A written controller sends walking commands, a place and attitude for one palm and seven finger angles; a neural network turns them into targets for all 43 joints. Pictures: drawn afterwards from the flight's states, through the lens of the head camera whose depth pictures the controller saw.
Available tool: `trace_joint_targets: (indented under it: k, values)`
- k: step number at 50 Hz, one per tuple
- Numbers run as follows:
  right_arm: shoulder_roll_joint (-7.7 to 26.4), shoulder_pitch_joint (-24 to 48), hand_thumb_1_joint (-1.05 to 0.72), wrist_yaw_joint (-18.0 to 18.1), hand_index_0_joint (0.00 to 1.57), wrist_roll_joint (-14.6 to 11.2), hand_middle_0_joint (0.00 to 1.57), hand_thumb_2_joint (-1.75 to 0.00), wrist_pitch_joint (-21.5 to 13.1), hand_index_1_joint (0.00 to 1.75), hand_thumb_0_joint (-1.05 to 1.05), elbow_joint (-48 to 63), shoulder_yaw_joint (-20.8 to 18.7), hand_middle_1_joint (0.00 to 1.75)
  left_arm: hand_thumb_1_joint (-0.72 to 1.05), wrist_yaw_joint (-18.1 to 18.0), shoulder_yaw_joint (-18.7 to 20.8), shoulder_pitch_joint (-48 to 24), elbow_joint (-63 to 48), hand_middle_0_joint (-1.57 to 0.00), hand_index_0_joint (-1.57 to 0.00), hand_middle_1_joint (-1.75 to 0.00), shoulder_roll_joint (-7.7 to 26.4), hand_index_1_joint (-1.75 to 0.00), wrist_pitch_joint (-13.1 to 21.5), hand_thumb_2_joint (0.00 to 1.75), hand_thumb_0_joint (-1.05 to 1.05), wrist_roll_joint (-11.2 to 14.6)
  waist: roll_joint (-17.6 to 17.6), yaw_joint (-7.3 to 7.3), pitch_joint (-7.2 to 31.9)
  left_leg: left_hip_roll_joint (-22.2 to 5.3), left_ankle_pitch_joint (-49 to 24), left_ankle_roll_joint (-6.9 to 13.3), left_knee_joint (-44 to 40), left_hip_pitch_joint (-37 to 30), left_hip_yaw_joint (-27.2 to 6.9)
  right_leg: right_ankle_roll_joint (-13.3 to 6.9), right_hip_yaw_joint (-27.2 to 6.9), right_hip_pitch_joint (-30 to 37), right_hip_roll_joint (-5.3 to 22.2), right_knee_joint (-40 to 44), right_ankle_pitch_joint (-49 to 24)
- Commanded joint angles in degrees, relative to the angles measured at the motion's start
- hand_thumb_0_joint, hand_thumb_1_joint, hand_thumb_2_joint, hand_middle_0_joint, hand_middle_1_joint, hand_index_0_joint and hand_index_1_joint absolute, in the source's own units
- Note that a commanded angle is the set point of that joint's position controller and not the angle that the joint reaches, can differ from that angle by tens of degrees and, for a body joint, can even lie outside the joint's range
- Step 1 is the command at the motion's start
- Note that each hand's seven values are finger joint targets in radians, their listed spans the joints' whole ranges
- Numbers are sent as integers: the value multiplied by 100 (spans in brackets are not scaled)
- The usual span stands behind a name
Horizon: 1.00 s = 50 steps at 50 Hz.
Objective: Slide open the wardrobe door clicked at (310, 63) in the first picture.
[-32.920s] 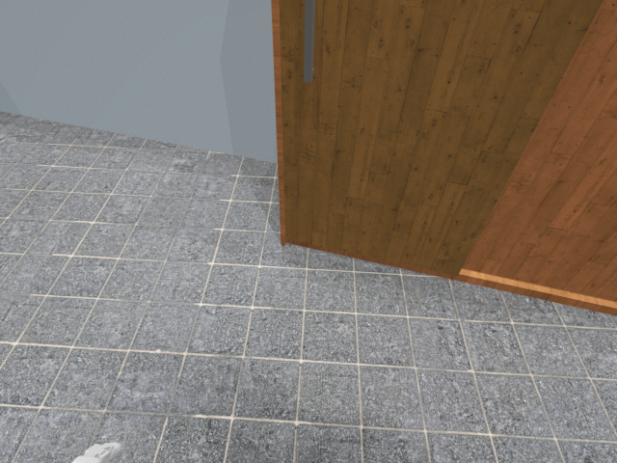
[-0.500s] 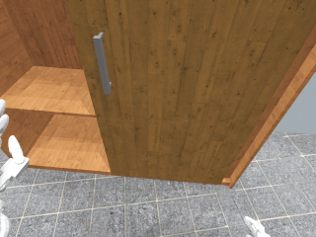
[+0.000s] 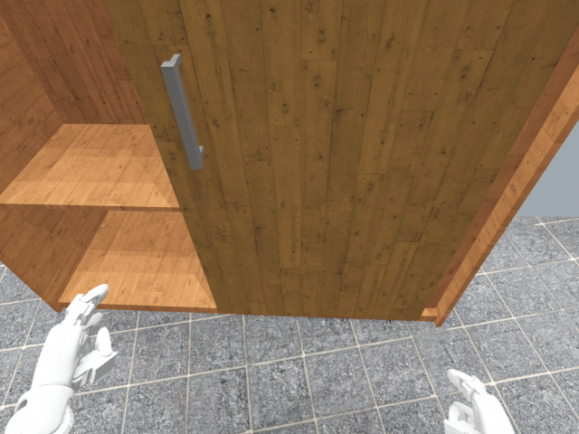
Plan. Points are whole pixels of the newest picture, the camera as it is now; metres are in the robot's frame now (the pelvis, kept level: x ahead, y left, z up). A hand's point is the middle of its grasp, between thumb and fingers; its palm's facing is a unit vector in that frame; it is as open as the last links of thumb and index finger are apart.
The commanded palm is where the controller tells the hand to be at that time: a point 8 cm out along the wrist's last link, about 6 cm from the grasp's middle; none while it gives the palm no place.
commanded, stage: let the arm hang, fingers relaxed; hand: left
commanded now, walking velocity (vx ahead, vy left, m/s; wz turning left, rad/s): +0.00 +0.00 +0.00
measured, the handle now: (187, 115) +0.62 +0.23 +0.13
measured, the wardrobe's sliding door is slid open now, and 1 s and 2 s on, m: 0.63 0.63 0.63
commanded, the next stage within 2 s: look to check the result in 0.98 s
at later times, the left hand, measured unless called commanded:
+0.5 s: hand out of the picture -0.08 +0.21 -0.16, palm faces +0.04 -0.97 -0.25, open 7.3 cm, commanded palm none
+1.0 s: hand out of the picture +0.02 +0.18 -0.16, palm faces +0.01 -0.98 -0.18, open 7.3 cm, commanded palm none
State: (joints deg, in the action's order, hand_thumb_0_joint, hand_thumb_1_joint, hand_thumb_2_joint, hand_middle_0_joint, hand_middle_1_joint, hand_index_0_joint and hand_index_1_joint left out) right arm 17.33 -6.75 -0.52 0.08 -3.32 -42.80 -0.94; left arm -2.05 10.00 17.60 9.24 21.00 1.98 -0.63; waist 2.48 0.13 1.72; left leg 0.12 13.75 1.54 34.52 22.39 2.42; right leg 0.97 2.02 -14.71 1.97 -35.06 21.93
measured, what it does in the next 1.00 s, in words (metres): stands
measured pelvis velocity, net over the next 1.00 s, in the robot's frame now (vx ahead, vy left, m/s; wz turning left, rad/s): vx -0.01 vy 0.00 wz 0.01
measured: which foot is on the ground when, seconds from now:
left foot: down 0.00-1.00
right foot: down 0.00-1.00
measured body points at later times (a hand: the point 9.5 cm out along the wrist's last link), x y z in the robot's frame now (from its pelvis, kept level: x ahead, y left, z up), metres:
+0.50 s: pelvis -0.03 +0.01 +0.01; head -0.01 +0.01 +0.46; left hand -0.08 +0.26 -0.14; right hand -0.02 -0.22 -0.15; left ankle +0.05 +0.10 -0.73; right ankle -0.04 -0.13 -0.73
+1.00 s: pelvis -0.01 +0.00 +0.01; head +0.01 +0.01 +0.46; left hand +0.02 +0.23 -0.15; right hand +0.01 -0.24 -0.14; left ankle +0.05 +0.10 -0.73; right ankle -0.04 -0.13 -0.73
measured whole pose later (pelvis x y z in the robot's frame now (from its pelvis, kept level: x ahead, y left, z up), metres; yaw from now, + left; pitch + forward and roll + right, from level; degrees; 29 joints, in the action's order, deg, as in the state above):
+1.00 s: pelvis -0.01 +0.00 +0.01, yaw +0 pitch +0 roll -1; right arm 10.2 -12.7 1.2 1.0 0.7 -63.9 -1.0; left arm -1.4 0.6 12.3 63.7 9.7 0.0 -0.8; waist -0.2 -1.1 -2.0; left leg -0.1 8.4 1.3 25.2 16.5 1.7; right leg 0.8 2.8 -8.1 1.3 -24.2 15.7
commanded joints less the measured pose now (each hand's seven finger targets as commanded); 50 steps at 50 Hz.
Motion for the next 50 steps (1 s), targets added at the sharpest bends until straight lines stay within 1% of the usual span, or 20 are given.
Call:
trace_joint_targets:
  k: [1, 2, 3, 4, 5, 7, 8, 9, 11, 13, 14, 17, 22, 25, 28, 33, 38, 40, 43, 50]
  values:
    - [664, 69, -90, 61, 20, 128, 20, -90, 52, 30, 0, 338, -156, 30, 90, 210, -492, 195, 1403, -20, -20, -30, 243, -30, -129, 90, 0, -146, -1139, 53, 396, -689, -1222, 224, -473, -70, -908, -281, -349, 291, 371, 537, -1088]
    - [554, 38, -90, 65, 20, 125, 20, -90, 108, 30, 0, 229, -153, 30, 90, 199, -525, 34, 1777, -20, -20, -30, 280, -30, -121, 90, 0, -147, -1541, -8, 398, -489, -980, 124, -239, -271, -731, -370, -587, 69, 628, 831, -1239]
    - [437, -36, -90, 78, 20, 140, 20, -90, 182, 30, 0, 122, -128, 30, 90, 182, -576, -129, 2103, -20, -20, -30, 257, -30, -144, 90, 0, -139, -1724, -68, 268, -273, -693, 34, -40, -419, -554, -508, -802, -208, 839, 1090, -1287]
    - [422, -111, -90, 81, 20, 171, 20, -90, 254, 30, 0, 27, -123, 30, 90, 154, -632, -301, 2369, -20, -20, -30, 289, -30, -175, 90, 0, -128, -1516, -127, 127, -202, -629, -23, 60, -625, -447, -623, -820, -421, 930, 1176, -1322]
    - [333, -186, -90, 88, 20, 186, 20, -90, 310, 30, 0, -111, -107, 30, 90, 133, -689, -430, 2603, -20, -20, -30, 207, -30, -205, 90, 0, -105, -1059, -183, 78, -219, -650, -39, -2, -799, -406, -640, -782, -540, 911, 1178, -1178]
    - [278, -234, -90, 98, 20, 193, 20, -90, 354, 30, 0, -336, -63, 30, 90, 114, -777, -398, 3087, -20, -20, -30, 64, -30, -231, 90, 0, -72, 109, -190, -17, -404, -782, 10, -468, -982, -640, -468, -618, -589, 574, 1104, -640]
    - [282, -240, -90, 111, 20, 187, 20, -90, 355, 30, 0, -454, -54, 30, 90, 110, -795, -291, 3346, -20, -20, -30, 2, -30, -241, 90, 0, -61, 600, -132, -97, -509, -626, 70, -747, -762, -794, -365, -490, -354, 389, 1083, -417]
    - [338, -260, -90, 123, 20, 165, 20, -90, 357, 30, 0, -526, -47, 30, 90, 105, -797, -154, 3581, -20, -20, -30, 48, -30, -243, 90, 0, -65, 734, -44, -117, -550, -564, 97, -880, -569, -903, -311, -412, -52, 295, 1104, -431]
    - [218, -364, -90, 176, 20, 178, 20, -90, 361, 30, 0, -727, -75, 30, 90, 93, -728, 104, 4018, -20, -20, -30, -182, -30, -238, 90, 0, -51, 1077, 9, -38, -559, -131, 104, -1033, -426, -904, -347, -353, 251, 274, 1201, -422]
    - [206, -506, -90, 201, 20, 159, 20, -90, 388, 30, 0, -903, -74, 30, 90, 107, -776, 167, 4343, -20, -20, -30, -168, -30, -240, 90, 0, -34, 1122, 0, -113, -546, 350, 91, -1191, -359, -955, -386, -342, 277, 244, 1291, -267]
    - [193, -588, -90, 216, 20, 144, 20, -90, 404, 30, 0, -943, -90, 30, 90, 110, -777, 185, 4466, -20, -20, -30, -200, -30, -244, 90, 0, -44, 799, -6, -169, -590, 398, 102, -1240, -420, -993, -373, -268, 232, 215, 1353, -234]
    - [179, -842, -90, 240, 20, 144, 20, -90, 431, 30, 0, -1170, -134, 30, 90, 115, -819, 231, 4793, -20, -20, -30, -329, -30, -249, 90, 0, -44, 351, -54, -293, -612, 900, 108, -1444, -434, -1072, -378, -229, 89, 189, 1421, 10]
    - [260, -994, -90, 251, 20, 131, 20, -90, 406, 30, 0, -1413, -206, 30, 90, 105, -807, 337, 5130, -20, -20, -30, -303, -30, -220, 90, 0, -65, -78, -24, -401, -663, 1162, 146, -1683, -452, -1139, -362, -236, 26, 185, 1457, 137]
    - [218, -1025, -90, 241, 20, 123, 20, -90, 386, 30, 0, -1545, -207, 30, 90, 91, -806, 317, 5255, -20, -20, -30, -259, -30, -183, 90, 0, -60, -330, -32, -437, -602, 819, 132, -1571, -584, -996, -388, -340, -60, 269, 1572, 159]
    - [153, -1034, -90, 229, 20, 125, 20, -90, 399, 30, 0, -1647, -212, 30, 90, 74, -807, 256, 5318, -20, -20, -30, -262, -30, -185, 90, 0, -61, -500, -55, -682, -563, 729, 116, -1526, -648, -906, -380, -385, -334, 318, 1693, 386]
    - [80, -968, -90, 217, 20, 136, 20, -90, 391, 30, 0, -1766, -184, 30, 90, 64, -809, 148, 5371, -20, -20, -30, -263, -30, -181, 90, 0, -63, -303, -64, -809, -548, 610, 95, -1571, -626, -864, -358, -412, -372, 334, 1698, 324]
    - [-5, -892, -90, 216, 20, 136, 20, -90, 343, 30, 0, -1824, -142, 30, 90, 56, -821, 82, 5377, -20, -20, -30, -331, -30, -161, 90, 0, -53, -104, -35, -605, -582, 164, 89, -1585, -704, -836, -315, -361, -78, 340, 1587, -266]
    - [16, -861, -90, 220, 20, 125, 20, -90, 308, 30, 0, -1831, -130, 30, 90, 50, -820, 37, 5367, -20, -20, -30, -309, -30, -135, 90, 0, -49, -106, -27, -422, -609, -300, 87, -1492, -819, -803, -297, -356, 112, 350, 1555, -625]
    - [-9, -808, -90, 227, 20, 127, 20, -90, 305, 30, 0, -1862, -115, 30, 90, 46, -823, -55, 5368, -20, -20, -30, -356, -30, -137, 90, 0, -40, -1, -40, -460, -606, -383, 66, -1510, -862, -790, -292, -358, 132, 362, 1588, -665]
    - [5, -757, -90, 241, 20, 117, 20, -90, 288, 30, 0, -1903, -100, 30, 90, 40, -812, -168, 5368, -20, -20, -30, -368, -30, -117, 90, 0, -30, -97, -42, -345, -613, -856, 38, -1401, -1028, -721, -283, -362, 299, 397, 1640, -988]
